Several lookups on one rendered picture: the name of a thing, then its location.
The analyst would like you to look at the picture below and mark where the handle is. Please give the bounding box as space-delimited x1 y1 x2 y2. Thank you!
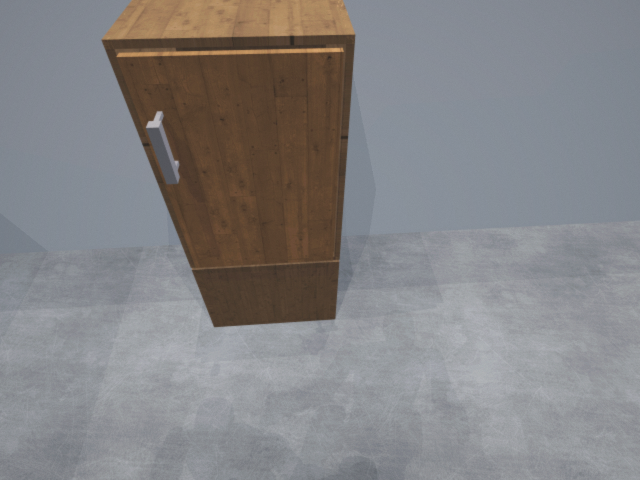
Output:
146 111 180 184

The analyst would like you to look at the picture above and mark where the cupboard door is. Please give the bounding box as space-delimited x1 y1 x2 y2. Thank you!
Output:
116 48 344 268

